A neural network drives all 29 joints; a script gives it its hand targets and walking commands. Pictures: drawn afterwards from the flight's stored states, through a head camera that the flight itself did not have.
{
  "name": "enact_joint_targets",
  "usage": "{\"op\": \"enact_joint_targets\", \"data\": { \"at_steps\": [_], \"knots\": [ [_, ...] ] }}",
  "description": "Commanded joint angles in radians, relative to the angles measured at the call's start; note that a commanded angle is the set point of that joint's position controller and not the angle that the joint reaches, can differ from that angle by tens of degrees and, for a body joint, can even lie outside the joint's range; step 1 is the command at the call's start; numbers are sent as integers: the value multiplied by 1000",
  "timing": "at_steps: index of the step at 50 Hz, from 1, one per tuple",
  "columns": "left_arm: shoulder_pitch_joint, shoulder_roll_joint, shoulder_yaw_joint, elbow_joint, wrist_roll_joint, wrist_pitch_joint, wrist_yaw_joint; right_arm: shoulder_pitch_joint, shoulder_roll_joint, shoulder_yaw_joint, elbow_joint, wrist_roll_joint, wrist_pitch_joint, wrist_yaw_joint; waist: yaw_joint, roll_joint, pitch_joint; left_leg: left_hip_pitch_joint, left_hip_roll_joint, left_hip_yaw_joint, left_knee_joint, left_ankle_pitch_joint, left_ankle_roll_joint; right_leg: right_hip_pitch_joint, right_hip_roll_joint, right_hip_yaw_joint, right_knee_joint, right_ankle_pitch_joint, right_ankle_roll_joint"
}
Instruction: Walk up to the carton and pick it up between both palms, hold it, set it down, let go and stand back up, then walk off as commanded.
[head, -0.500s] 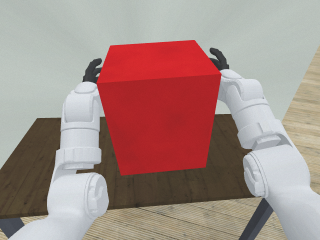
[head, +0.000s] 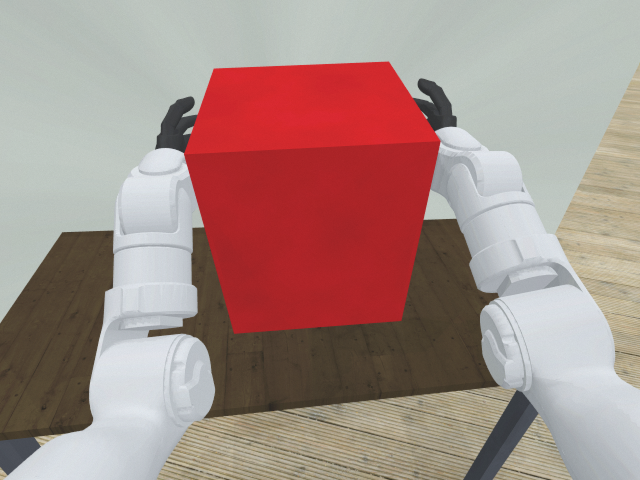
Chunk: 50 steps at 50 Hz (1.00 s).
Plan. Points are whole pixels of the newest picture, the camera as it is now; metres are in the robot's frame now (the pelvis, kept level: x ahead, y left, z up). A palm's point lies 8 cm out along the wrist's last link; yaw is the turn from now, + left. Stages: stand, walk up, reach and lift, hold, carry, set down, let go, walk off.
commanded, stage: set down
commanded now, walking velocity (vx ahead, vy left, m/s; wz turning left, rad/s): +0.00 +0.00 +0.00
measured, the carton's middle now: (310, 199) +0.37 +0.00 +0.24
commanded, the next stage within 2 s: none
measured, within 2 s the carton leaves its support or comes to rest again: neither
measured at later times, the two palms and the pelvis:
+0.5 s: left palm (164, 209) +0.37 +0.18 +0.23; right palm (402, 188) +0.40 -0.12 +0.24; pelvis +0.01 -0.01 +0.00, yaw +3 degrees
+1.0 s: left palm (166, 221) +0.39 +0.18 +0.20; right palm (391, 189) +0.42 -0.12 +0.23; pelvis +0.01 -0.02 +0.00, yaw +1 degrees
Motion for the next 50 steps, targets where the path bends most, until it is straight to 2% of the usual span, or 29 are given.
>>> {"op": "enact_joint_targets", "data": {
  "at_steps": [1,2,4,8,9,11,16,18,19,20,22,25,27,31,34,38,42,44,46,47,48,50],
  "knots": [
    [-826,-524,-273,-80,-93,-137,-152,-810,669,150,-204,46,-125,145,50,76,-341,292,-36,46,-24,176,6,-59,37,-50,-71,96,55],
    [-777,-500,-234,-29,-58,-145,-160,-779,652,118,-153,12,-140,153,58,77,-285,285,-36,52,-36,144,9,-66,33,-55,-83,53,55],
    [-701,-466,-177,38,-1,-142,-180,-711,602,57,-58,-31,-160,170,51,68,-171,267,-34,62,-68,84,14,-63,27,-63,-94,-1,55],
    [-653,-471,-189,25,20,-153,-211,-648,551,18,-19,-76,-221,183,32,51,-125,288,-32,73,-69,155,12,-11,31,-84,-91,69,54],
    [-647,-493,-223,-2,9,-158,-210,-648,543,22,-38,-74,-239,181,21,66,-139,300,-29,72,-58,214,-2,8,35,-92,-87,118,51],
    [-654,-516,-272,-60,-11,-177,-206,-656,563,53,-80,-76,-274,180,20,61,-162,337,-31,73,-31,309,-10,19,38,-106,-81,189,53],
    [-652,-623,-461,-245,-103,-215,-175,-681,615,166,-283,-45,-359,158,-12,101,-310,474,-34,60,50,566,-54,48,43,-122,-59,366,56],
    [-634,-634,-514,-301,-123,-221,-167,-654,609,202,-347,-44,-377,147,-24,114,-348,499,-38,55,66,589,-57,73,36,-120,-57,399,54],
    [-609,-628,-517,-308,-119,-221,-167,-650,619,222,-362,-43,-380,142,-20,105,-338,493,-42,55,62,561,-50,78,30,-115,-54,415,60],
    [-605,-620,-524,-331,-116,-221,-170,-628,621,226,-368,-45,-380,141,-29,112,-343,486,-47,59,59,543,-49,94,26,-110,-50,431,61],
    [-600,-619,-523,-344,-101,-221,-175,-626,621,229,-386,-56,-382,140,-27,109,-336,465,-50,58,44,478,-39,95,16,-106,-46,401,66],
    [-604,-598,-498,-346,-83,-223,-175,-617,623,233,-381,-67,-389,152,-2,106,-327,427,-50,68,21,383,-22,81,6,-100,-41,342,71],
    [-606,-595,-481,-305,-70,-220,-177,-644,621,220,-391,-83,-394,160,14,98,-305,402,-48,76,9,333,-12,63,5,-98,-48,289,71],
    [-552,-545,-358,-162,-10,-206,-179,-645,604,163,-275,-124,-386,184,65,51,-188,328,-44,97,-44,175,20,8,0,-96,-73,123,73],
    [-540,-511,-280,-81,17,-201,-184,-654,591,116,-195,-160,-384,203,90,8,-111,285,-41,113,-81,81,44,-39,-5,-98,-86,30,75],
    [-539,-495,-207,8,38,-211,-179,-662,585,56,-121,-205,-397,222,111,-32,-90,259,-37,130,-97,34,56,-61,-4,-99,-97,0,75],
    [-540,-509,-208,7,31,-244,-171,-635,584,28,-84,-233,-418,230,102,-24,-145,297,-36,133,-80,127,39,-35,5,-106,-81,104,75],
    [-546,-546,-244,-34,16,-267,-159,-626,583,35,-93,-232,-443,233,94,6,-210,340,-32,127,-55,220,18,-8,13,-112,-66,178,68],
    [-569,-588,-314,-99,-16,-297,-141,-607,596,59,-103,-226,-470,232,72,48,-297,404,-30,118,-16,330,-11,1,19,-121,-53,265,62],
    [-560,-589,-325,-114,-15,-306,-133,-599,593,66,-99,-220,-475,232,78,63,-306,417,-28,113,-7,365,-19,-2,22,-123,-51,280,59],
    [-544,-594,-345,-116,-21,-311,-129,-581,583,59,-94,-224,-481,233,63,82,-311,424,-30,110,3,387,-28,2,21,-122,-53,299,56],
    [-555,-615,-403,-200,-39,-324,-114,-554,581,85,-113,-213,-498,235,50,122,-373,469,-24,97,28,462,-47,-5,25,-132,-45,320,50]
  ]
}}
